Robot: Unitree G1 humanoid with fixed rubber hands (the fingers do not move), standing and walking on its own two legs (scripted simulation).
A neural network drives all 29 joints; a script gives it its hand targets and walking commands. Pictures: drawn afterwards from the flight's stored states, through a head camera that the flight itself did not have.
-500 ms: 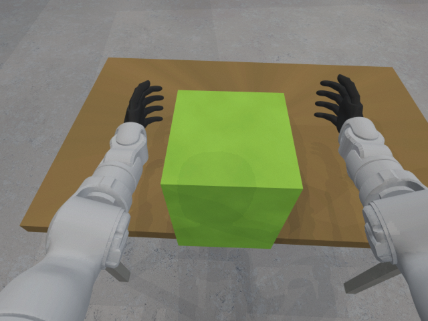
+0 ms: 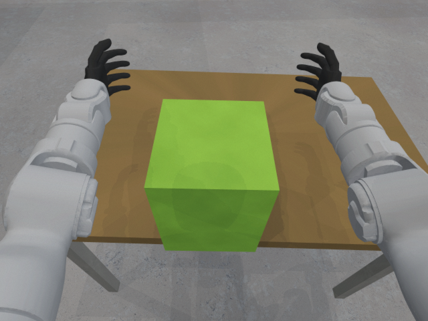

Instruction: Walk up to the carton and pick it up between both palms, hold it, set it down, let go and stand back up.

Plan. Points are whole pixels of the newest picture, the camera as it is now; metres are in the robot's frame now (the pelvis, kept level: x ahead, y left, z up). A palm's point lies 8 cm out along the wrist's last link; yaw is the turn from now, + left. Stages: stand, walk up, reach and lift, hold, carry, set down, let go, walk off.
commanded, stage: set down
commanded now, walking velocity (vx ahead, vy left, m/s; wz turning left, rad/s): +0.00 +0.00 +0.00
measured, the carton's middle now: (211, 179) +0.40 +0.00 +0.02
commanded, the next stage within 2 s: none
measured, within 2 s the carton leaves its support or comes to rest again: neither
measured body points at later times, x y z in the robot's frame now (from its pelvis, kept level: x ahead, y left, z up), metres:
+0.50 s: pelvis +0.01 +0.01 +0.01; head +0.02 +0.02 +0.46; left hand +0.43 +0.21 +0.12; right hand +0.41 -0.19 +0.12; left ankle +0.00 +0.14 -0.74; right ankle +0.05 -0.09 -0.74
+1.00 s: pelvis +0.03 +0.02 +0.01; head +0.01 +0.04 +0.46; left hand +0.36 +0.22 +0.06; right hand +0.35 -0.19 +0.07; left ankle +0.00 +0.14 -0.74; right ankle +0.05 -0.09 -0.74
